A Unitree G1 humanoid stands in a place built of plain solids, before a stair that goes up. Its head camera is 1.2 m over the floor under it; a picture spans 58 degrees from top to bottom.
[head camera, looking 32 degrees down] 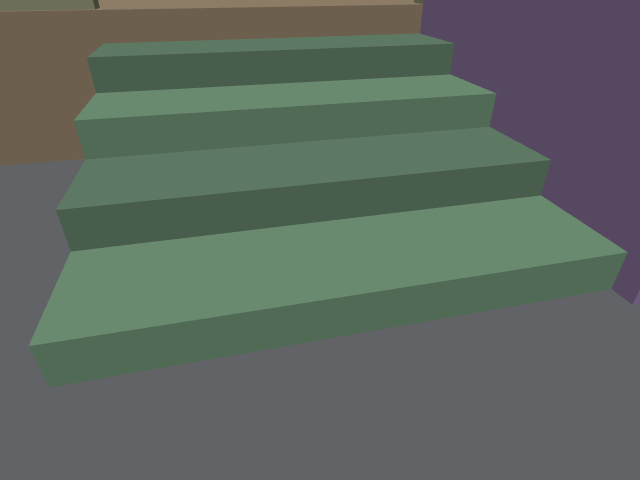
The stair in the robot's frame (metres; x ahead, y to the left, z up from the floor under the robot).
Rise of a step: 0.20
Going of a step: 0.56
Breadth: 2.27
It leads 14 degrees to the left of straight ahead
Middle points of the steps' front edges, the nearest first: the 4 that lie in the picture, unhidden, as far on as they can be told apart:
1.24 -0.19 0.20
1.78 -0.06 0.39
2.32 0.07 0.59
2.86 0.21 0.78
